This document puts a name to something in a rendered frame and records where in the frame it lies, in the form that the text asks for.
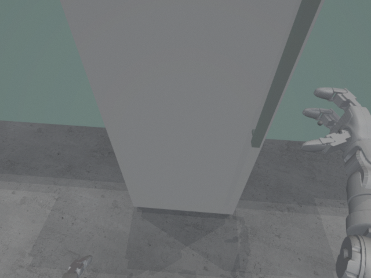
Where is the fridge door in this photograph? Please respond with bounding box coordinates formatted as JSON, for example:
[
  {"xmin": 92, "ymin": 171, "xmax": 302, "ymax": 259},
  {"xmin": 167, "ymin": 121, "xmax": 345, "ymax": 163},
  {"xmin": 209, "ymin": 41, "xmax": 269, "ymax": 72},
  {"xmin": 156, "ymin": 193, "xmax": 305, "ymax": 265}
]
[{"xmin": 60, "ymin": 0, "xmax": 325, "ymax": 215}]

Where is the robot right upper arm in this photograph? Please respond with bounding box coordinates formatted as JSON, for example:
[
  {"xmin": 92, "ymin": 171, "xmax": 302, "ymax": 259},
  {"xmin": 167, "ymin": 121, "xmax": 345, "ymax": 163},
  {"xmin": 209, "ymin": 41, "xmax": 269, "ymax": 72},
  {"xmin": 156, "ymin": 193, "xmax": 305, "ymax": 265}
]
[{"xmin": 336, "ymin": 235, "xmax": 371, "ymax": 278}]

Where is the right robot forearm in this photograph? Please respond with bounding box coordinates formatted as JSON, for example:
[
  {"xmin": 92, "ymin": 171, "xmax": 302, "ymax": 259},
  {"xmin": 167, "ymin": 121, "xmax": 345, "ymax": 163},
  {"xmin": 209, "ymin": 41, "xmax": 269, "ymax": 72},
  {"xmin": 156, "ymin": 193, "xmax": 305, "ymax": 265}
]
[{"xmin": 342, "ymin": 140, "xmax": 371, "ymax": 238}]

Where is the handle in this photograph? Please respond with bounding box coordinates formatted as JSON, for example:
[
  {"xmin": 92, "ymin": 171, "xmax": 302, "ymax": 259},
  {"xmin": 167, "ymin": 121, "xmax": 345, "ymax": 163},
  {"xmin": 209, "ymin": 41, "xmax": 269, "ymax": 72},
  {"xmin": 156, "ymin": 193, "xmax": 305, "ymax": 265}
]
[{"xmin": 251, "ymin": 0, "xmax": 321, "ymax": 148}]

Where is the robot right hand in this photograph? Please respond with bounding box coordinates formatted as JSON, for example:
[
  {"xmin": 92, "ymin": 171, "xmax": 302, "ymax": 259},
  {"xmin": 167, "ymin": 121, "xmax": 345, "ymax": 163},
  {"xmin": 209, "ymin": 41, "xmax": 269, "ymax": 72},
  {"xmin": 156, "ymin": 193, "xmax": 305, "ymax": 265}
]
[{"xmin": 301, "ymin": 87, "xmax": 371, "ymax": 155}]

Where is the robot left hand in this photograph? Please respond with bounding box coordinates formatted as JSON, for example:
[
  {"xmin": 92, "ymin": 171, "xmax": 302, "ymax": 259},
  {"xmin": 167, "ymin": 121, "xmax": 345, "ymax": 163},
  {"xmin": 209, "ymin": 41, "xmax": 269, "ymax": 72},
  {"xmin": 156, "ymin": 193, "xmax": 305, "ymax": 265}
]
[{"xmin": 61, "ymin": 255, "xmax": 92, "ymax": 278}]

